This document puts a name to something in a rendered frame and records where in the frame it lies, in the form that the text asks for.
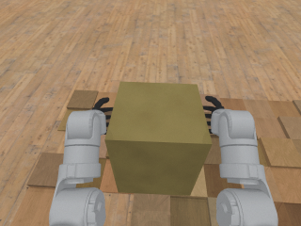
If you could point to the left robot upper arm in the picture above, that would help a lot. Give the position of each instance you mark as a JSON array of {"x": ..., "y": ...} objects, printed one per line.
[{"x": 78, "y": 206}]

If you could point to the right robot forearm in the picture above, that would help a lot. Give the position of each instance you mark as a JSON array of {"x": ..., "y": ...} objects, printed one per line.
[{"x": 240, "y": 163}]

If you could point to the right robot hand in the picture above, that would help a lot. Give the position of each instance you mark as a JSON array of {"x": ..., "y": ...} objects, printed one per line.
[{"x": 217, "y": 105}]

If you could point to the left robot forearm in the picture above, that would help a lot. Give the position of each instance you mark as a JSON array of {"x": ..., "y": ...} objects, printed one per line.
[{"x": 82, "y": 150}]

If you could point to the left robot hand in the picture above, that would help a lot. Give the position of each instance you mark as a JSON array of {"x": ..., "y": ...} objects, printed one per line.
[{"x": 103, "y": 109}]

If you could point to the right robot upper arm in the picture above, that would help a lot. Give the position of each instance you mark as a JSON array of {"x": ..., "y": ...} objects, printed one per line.
[{"x": 245, "y": 207}]

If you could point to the carton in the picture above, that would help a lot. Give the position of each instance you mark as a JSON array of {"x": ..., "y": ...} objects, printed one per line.
[{"x": 157, "y": 138}]

